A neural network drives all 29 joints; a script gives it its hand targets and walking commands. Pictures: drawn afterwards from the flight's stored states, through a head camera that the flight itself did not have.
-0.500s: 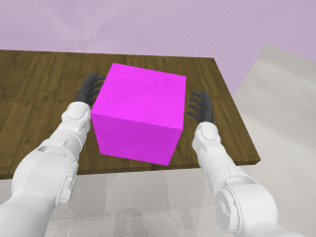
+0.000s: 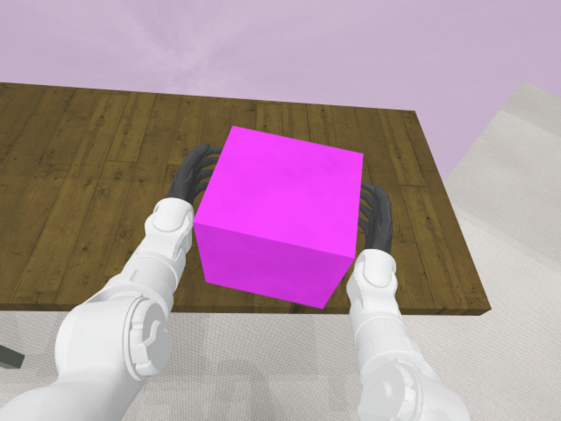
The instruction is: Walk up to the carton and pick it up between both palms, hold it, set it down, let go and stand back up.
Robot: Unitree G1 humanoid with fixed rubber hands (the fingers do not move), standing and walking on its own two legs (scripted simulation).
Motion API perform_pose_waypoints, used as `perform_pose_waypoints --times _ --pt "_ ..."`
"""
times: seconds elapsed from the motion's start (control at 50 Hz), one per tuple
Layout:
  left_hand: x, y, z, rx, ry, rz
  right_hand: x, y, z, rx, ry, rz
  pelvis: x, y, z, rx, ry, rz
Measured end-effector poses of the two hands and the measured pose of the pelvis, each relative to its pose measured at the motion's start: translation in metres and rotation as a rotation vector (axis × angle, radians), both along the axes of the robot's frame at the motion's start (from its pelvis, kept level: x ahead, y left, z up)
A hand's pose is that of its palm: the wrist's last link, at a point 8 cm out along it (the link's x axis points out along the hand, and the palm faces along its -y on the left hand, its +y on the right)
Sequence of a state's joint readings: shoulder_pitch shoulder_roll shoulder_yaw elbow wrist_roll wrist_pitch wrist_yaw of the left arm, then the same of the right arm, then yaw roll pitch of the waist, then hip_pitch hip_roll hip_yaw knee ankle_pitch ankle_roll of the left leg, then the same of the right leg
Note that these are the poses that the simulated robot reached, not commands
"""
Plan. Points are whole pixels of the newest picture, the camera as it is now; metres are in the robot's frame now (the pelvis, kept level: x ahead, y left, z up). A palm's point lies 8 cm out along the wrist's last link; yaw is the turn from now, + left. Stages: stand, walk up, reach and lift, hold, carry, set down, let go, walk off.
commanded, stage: reach and lift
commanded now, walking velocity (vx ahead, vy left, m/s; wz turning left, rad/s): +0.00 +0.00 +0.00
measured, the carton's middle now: (279, 221) +0.43 -0.02 +0.01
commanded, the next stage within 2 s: none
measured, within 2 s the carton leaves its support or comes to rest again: leaves its support in 1.44 s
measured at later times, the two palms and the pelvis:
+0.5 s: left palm (185, 197) +0.44 +0.13 +0.05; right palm (376, 242) +0.38 -0.16 +0.04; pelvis +0.03 -0.01 +0.01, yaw +0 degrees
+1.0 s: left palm (185, 197) +0.44 +0.13 +0.05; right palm (376, 242) +0.38 -0.16 +0.04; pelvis +0.02 -0.01 +0.01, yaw +0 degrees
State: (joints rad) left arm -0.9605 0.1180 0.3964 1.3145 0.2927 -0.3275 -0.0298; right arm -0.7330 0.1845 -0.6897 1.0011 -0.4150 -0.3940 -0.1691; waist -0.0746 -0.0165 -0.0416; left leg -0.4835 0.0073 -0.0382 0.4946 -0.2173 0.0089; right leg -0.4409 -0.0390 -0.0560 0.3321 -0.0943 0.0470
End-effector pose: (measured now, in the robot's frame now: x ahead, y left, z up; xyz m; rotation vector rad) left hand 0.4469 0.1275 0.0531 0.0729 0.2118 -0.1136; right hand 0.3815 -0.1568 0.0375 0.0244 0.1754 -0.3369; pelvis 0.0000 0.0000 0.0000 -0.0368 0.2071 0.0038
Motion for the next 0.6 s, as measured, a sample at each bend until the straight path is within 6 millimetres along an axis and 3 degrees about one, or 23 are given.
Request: perform_pose_waypoints --times 0.22,0.6 --pt "-0.001 0.0 -0.002 0.011 0.001 0.004 0.0 -0.002 -0.002 -0.03 -0.001 0.026 0.025 -0.002 0.007 0.004 -0.061 -0.001" --pt "-0.003 -0.001 -0.003 -0.001 0.002 0.02 0.0 -0.001 -0.001 -0.054 0.002 0.008 0.026 -0.007 0.01 0.006 -0.086 -0.006"
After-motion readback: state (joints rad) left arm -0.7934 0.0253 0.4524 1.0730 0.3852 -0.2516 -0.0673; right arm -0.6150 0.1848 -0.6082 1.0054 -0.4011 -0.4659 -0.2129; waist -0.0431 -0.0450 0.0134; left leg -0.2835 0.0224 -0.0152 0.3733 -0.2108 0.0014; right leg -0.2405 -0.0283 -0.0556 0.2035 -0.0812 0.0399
